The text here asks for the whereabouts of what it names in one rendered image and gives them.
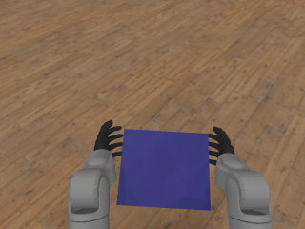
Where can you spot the robot right hand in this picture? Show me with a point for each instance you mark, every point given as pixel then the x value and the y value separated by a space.
pixel 224 146

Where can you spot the robot left hand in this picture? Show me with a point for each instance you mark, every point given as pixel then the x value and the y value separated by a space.
pixel 103 139

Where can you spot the robot left forearm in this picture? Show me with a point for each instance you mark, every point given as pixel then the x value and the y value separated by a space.
pixel 89 192

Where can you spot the robot right forearm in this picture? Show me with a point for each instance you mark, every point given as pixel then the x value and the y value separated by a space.
pixel 247 193

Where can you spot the carton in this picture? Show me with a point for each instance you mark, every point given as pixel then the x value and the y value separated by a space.
pixel 164 169

